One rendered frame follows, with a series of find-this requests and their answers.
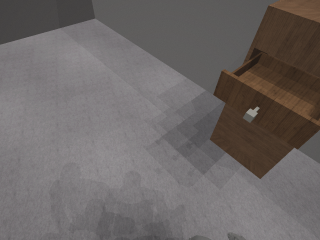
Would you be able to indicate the handle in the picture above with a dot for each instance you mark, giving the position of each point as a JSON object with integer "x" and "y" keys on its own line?
{"x": 251, "y": 114}

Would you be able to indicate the drawer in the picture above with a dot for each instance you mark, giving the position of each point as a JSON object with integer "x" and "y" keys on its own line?
{"x": 288, "y": 97}

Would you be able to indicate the cabinet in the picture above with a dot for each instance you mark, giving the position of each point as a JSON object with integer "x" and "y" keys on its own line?
{"x": 289, "y": 32}

